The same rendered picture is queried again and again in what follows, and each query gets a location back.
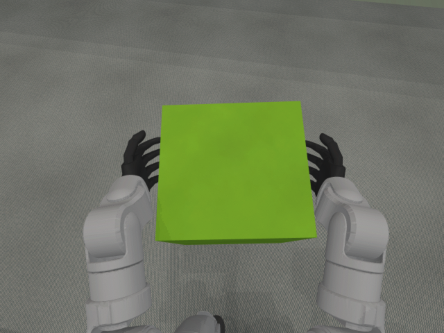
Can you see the robot right hand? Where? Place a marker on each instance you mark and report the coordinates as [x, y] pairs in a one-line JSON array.
[[330, 166]]

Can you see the left robot thigh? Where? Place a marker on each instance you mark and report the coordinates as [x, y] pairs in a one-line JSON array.
[[199, 324]]

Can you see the left robot forearm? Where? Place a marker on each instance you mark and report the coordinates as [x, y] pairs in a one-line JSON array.
[[112, 234]]

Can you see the carton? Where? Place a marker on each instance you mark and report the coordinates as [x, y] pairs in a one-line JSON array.
[[234, 173]]

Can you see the right robot forearm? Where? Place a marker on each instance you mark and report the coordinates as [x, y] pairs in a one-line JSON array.
[[357, 237]]

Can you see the robot left hand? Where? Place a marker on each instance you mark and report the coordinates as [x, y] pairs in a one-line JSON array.
[[135, 161]]

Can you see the left robot shin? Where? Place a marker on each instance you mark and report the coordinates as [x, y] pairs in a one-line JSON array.
[[205, 313]]

